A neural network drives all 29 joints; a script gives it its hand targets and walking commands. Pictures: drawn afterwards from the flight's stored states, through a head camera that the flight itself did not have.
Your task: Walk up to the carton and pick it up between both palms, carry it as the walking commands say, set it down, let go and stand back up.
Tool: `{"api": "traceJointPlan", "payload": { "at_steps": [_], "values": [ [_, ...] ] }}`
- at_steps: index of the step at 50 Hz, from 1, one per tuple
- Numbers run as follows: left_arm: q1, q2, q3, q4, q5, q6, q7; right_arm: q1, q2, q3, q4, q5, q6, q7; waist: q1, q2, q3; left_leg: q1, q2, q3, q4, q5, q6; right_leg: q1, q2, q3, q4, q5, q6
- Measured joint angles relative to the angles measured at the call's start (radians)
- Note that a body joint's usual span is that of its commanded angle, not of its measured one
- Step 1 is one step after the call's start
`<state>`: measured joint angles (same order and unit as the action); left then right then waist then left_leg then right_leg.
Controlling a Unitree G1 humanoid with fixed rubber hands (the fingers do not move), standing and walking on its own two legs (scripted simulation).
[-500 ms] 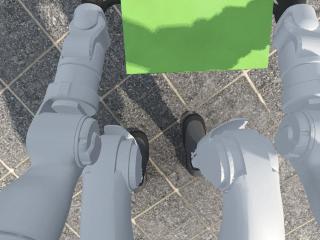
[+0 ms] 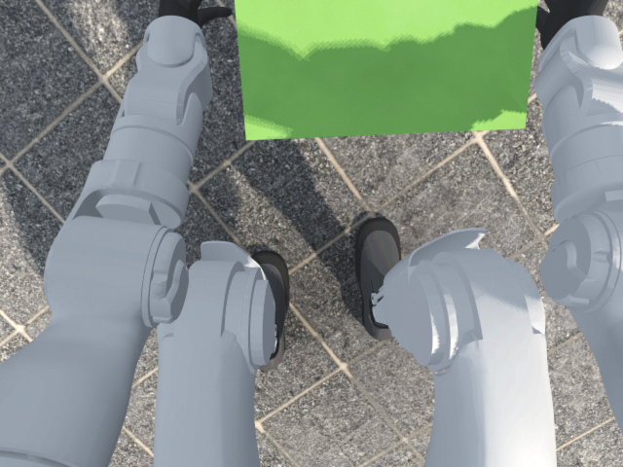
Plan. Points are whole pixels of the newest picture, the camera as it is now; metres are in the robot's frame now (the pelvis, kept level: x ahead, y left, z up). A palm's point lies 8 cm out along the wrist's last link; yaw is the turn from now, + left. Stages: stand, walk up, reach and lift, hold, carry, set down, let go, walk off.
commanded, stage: set down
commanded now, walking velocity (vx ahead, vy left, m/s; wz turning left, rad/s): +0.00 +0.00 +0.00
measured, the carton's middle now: (367, 1) +0.56 -0.08 -0.25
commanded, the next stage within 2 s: let go in 1.62 s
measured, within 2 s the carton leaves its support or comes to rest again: neither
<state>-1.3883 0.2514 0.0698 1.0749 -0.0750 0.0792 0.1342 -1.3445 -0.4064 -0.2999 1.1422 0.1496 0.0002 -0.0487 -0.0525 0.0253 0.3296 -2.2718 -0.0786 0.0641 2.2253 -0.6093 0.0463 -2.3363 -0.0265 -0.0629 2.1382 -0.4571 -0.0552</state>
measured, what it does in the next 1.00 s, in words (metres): rises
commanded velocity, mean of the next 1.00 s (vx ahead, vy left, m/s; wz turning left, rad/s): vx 0.00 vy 0.00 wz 0.00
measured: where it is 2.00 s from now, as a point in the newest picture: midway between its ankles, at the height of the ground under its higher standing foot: (322, 314)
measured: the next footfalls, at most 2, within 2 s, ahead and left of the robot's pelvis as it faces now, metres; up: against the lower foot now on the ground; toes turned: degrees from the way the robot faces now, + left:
none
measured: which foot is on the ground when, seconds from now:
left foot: down 0.00-1.00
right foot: down 0.00-1.00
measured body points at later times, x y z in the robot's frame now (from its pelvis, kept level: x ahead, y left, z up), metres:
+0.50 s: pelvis -0.01 +0.00 +0.01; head +0.36 -0.02 +0.26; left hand +0.55 +0.15 -0.15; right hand +0.50 -0.29 -0.16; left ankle +0.10 +0.09 -0.33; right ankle +0.14 -0.10 -0.33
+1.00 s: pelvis -0.01 +0.00 +0.13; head +0.35 -0.03 +0.39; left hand +0.57 +0.15 +0.00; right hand +0.50 -0.29 -0.01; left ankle +0.10 +0.09 -0.33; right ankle +0.14 -0.10 -0.33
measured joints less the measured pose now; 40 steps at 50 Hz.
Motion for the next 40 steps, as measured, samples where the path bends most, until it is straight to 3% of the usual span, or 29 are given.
{"api": "traceJointPlan", "payload": {
  "at_steps": [15, 21, 29, 40],
  "values": [
    [0.02, 0.063, 0.002, -0.018, -0.013, 0.0, 0.0, 0.027, -0.006, 0.0, 0.014, 0.0, 0.001, -0.002, 0.0, -0.004, 0.024, 0.014, 0.002, 0.0, 0.005, -0.005, -0.004, 0.011, 0.0, 0.0, 0.006, -0.003, 0.0],
    [0.014, 0.116, -0.006, -0.181, -0.059, 0.032, 0.0, 0.027, -0.044, 0.0, -0.141, 0.015, 0.052, -0.003, 0.0, -0.004, 0.193, 0.139, 0.006, 0.0, 0.005, -0.011, -0.004, 0.135, 0.005, 0.0, 0.003, -0.005, 0.0],
    [0.037, 0.137, -0.003, -0.281, -0.08, 0.153, 0.005, 0.065, -0.046, 0.0, -0.277, 0.038, 0.185, -0.004, 0.0, -0.004, 0.194, 0.243, 0.011, -0.008, -0.051, -0.019, -0.004, 0.235, 0.019, 0.0, -0.053, -0.01, -0.002],
    [0.037, 0.137, 0.056, -0.293, -0.081, 0.187, -0.013, 0.078, -0.047, 0.0, -0.324, 0.038, 0.238, 0.001, 0.0, -0.004, 0.19, 0.417, 0.014, -0.028, -0.215, -0.009, -0.004, 0.413, 0.038, 0.002, -0.214, -0.005, -0.002]
  ]
}}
